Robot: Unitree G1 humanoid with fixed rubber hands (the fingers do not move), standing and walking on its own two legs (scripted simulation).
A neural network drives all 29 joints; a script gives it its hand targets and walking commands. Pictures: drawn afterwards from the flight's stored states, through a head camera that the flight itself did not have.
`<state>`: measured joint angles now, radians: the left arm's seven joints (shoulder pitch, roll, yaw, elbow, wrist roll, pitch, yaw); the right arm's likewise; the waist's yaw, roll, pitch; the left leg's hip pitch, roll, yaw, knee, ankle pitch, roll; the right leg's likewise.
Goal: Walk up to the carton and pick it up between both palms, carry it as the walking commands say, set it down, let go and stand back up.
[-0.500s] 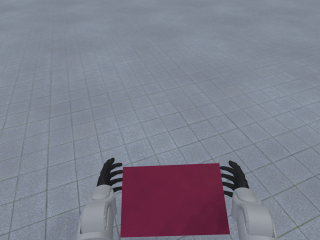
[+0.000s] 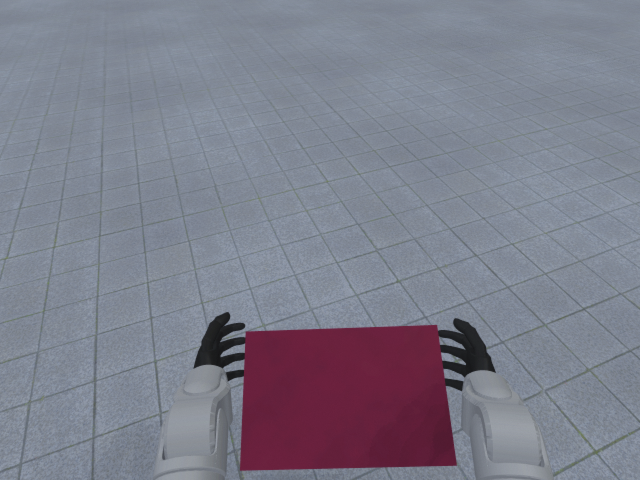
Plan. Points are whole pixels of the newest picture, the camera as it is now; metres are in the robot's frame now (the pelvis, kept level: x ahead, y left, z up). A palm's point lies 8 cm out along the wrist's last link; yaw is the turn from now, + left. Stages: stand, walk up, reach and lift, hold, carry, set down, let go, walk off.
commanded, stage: carry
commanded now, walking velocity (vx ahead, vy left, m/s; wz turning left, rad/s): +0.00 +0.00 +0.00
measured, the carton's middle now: (342, 393) +0.30 -0.01 -0.07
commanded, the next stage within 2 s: none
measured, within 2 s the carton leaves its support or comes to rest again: neither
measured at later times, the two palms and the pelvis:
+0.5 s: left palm (196, 359) +0.27 +0.17 +0.07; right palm (478, 366) +0.26 -0.16 +0.07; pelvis +0.01 +0.01 +0.00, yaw +0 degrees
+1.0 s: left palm (178, 257) +0.41 +0.22 +0.09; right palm (409, 249) +0.43 -0.10 +0.09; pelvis +0.18 +0.05 +0.02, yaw +1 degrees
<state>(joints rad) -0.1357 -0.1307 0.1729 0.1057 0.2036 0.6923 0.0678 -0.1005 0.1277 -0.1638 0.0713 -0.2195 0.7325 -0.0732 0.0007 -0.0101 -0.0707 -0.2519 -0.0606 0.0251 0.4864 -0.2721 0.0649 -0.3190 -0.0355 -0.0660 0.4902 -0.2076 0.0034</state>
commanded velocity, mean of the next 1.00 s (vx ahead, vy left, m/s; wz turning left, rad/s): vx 0.33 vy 0.13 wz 0.00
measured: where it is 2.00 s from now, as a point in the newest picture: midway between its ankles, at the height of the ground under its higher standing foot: (256, 351)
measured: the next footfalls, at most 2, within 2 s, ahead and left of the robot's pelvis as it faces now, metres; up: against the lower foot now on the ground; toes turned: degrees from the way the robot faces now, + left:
right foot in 0.80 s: +0.16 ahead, -0.08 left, +0.00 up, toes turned -10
left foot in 1.18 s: +0.44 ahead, +0.25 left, +0.00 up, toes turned +8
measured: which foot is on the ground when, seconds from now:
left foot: down 0.00-0.82, up 0.84-1.00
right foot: down 0.00-0.60, up 0.62-0.78, down 0.80-1.00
